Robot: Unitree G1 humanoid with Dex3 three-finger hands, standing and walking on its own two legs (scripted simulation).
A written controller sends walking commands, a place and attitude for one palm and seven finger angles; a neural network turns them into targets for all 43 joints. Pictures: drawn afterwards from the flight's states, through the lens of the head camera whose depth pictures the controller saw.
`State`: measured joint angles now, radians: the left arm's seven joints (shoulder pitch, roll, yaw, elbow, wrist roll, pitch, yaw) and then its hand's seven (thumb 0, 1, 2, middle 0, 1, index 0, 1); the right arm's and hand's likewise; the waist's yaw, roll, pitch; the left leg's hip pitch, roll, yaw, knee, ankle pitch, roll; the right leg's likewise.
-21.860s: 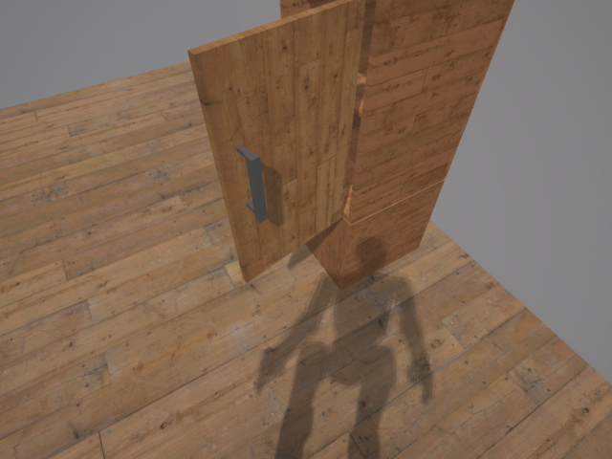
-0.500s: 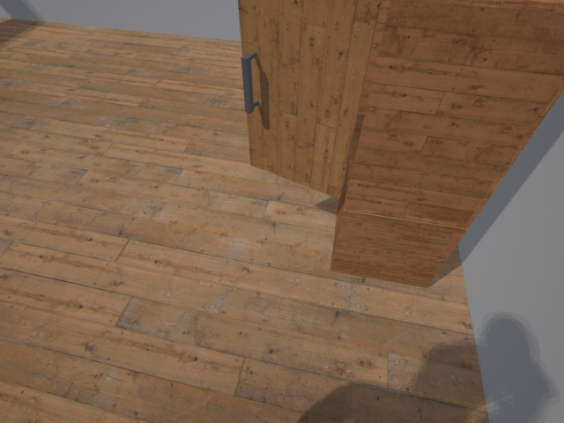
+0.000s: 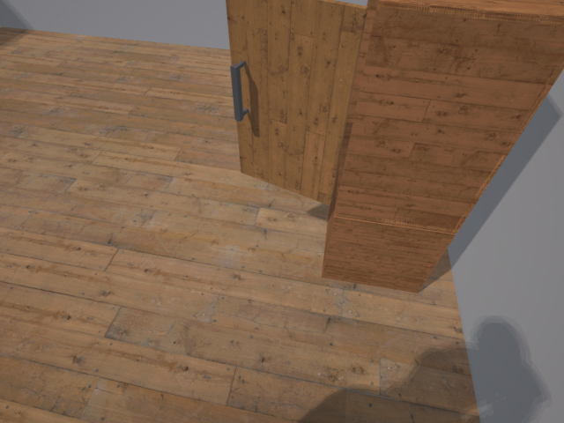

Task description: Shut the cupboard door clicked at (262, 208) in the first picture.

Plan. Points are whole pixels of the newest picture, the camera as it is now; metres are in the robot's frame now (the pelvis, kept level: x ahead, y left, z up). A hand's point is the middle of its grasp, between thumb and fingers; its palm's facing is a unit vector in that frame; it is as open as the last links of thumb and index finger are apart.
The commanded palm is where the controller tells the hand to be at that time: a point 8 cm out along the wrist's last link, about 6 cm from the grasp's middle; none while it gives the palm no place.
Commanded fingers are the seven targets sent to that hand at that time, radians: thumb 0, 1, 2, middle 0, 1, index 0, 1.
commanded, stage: look to check the result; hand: left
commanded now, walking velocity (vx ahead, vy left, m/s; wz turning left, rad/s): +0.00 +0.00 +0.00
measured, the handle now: (240, 91) +0.94 +0.16 -0.01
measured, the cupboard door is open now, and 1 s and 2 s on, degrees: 73 73 73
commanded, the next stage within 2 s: walk to a spot facing it in 0.46 s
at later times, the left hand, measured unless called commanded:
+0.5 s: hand out of the picture +0.01 +0.18 -0.17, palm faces +0.02 -0.98 -0.22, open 7.4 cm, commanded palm none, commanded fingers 0.00 0.90 0.90 -0.20 -0.30 -0.20 -0.30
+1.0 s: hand out of the picture +0.03 +0.21 -0.19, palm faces +0.21 -0.95 -0.24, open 7.4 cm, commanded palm none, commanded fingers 0.00 0.90 0.90 -0.20 -0.30 -0.20 -0.30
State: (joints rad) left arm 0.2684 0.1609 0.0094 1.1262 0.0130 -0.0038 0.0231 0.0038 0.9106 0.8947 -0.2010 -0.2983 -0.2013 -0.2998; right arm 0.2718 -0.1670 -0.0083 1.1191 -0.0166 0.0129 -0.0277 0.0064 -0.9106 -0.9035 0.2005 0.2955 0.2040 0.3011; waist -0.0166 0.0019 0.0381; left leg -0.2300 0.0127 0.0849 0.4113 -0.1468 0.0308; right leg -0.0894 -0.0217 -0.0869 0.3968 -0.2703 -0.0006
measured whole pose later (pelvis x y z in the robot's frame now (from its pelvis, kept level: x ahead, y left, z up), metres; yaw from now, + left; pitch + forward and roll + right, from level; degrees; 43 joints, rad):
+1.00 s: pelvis +0.02 +0.00 -0.02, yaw +11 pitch -1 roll -1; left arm 0.18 0.21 0.07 0.98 0.02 0.06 0.03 0.01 0.91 0.89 -0.20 -0.30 -0.20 -0.30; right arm 0.24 -0.18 -0.04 0.98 -0.04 0.04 -0.01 0.01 -0.91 -0.90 0.20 0.30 0.21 0.30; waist -0.03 -0.01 0.12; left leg -0.37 -0.03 0.04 0.64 -0.26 0.05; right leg -0.36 -0.05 -0.06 1.05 -0.52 0.02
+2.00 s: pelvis +0.09 -0.05 -0.02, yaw +52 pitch +0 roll +1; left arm 0.23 0.23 0.06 0.85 0.03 -0.03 -0.01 0.01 0.91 0.89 -0.20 -0.30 -0.20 -0.30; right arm 0.23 -0.25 -0.06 0.93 -0.03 0.06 0.02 0.01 -0.91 -0.90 0.20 0.30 0.21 0.30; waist 0.00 0.04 0.07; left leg -0.39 -0.02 -0.09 0.97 -0.50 0.00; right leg -0.32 -0.07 -0.13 0.66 -0.34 -0.01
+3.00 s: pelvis +0.25 +0.27 -0.01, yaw +84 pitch +1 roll +1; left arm 0.15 0.14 0.03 0.86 0.03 -0.04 0.00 0.00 0.91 0.89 -0.20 -0.30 -0.20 -0.30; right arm 0.28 -0.23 -0.08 0.99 -0.02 0.04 0.02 0.01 -0.91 -0.90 0.20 0.30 0.20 0.30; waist -0.06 0.04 0.09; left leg -0.50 0.01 0.01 1.23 -0.41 -0.02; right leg -0.29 -0.09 -0.18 0.52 -0.24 -0.02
